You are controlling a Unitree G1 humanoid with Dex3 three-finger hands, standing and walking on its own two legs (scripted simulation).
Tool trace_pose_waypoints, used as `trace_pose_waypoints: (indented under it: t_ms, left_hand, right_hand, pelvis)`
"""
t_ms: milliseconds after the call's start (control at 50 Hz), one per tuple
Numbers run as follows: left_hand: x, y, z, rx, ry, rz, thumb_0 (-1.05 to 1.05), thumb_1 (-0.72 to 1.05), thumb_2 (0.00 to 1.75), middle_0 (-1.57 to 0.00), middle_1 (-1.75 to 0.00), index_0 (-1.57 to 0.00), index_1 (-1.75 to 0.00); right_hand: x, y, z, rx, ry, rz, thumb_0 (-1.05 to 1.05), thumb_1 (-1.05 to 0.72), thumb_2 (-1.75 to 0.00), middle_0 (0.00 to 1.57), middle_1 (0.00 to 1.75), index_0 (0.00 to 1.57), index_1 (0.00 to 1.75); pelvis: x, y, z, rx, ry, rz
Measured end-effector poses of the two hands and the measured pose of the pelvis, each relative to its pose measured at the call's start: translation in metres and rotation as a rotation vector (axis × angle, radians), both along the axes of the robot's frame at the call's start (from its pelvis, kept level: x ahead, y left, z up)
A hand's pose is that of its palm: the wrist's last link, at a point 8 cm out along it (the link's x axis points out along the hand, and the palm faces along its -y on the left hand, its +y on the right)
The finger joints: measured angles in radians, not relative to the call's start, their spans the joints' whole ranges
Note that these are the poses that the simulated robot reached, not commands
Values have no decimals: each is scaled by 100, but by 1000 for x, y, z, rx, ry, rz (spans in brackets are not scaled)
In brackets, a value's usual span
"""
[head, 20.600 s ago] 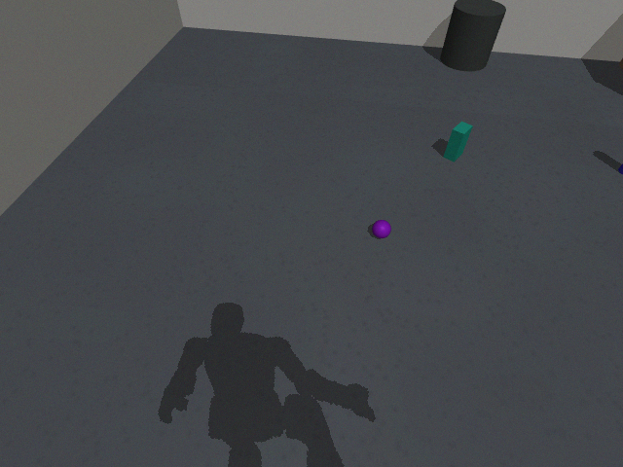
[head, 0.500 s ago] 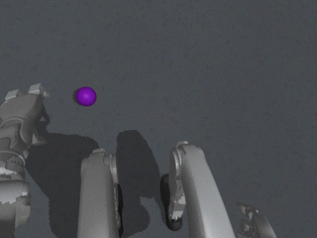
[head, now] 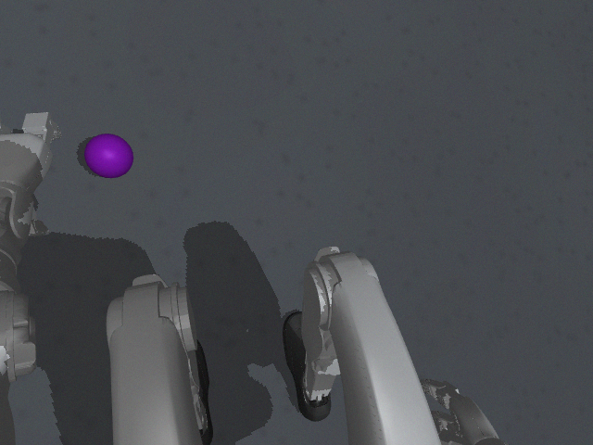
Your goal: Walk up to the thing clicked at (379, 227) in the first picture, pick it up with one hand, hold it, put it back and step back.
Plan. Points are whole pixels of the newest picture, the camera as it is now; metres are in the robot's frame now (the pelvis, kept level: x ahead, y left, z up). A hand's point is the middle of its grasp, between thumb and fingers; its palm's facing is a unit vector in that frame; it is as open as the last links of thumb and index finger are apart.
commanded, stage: rise first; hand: left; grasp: from above
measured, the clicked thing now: (109, 156) +0.56 +0.24 -0.33
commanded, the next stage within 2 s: none
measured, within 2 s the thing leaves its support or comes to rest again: neither
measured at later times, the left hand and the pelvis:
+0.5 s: hand (44, 173) +0.48 +0.29 -0.20, palm faces -0.45 -0.06 -0.89, open 14.1 cm; pelvis +0.01 +0.00 -0.01, yaw -2 degrees
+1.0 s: hand (52, 165) +0.50 +0.29 -0.21, palm faces -0.45 -0.05 -0.89, open 14.0 cm; pelvis +0.00 +0.00 -0.03, yaw -3 degrees
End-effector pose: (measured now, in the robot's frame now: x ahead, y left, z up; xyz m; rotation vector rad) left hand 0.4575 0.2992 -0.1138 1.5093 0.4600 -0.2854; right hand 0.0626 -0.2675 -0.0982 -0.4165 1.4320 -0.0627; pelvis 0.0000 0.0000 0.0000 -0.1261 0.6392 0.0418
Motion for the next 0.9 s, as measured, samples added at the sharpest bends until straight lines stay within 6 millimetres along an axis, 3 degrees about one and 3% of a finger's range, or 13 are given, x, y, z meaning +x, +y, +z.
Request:
trace_pose_waypoints:
  t_ms: [580,900]
  left_hand:
    - [33,-8,-29,11,0,41,0,-53,100,-9,-104,-9,-103]
    - [42,-12,-35,10,-15,32,0,-54,101,-10,-104,-10,-105]
  right_hand:
    - [-33,-1,-1,-15,86,-25,0,-92,-91,20,30,20,30]
    - [-36,2,-7,-21,68,-19,0,-92,-91,20,30,20,30]
  pelvis:
    - [4,0,-17,-20,-1,-24]
    - [1,1,-28,-31,-20,-31]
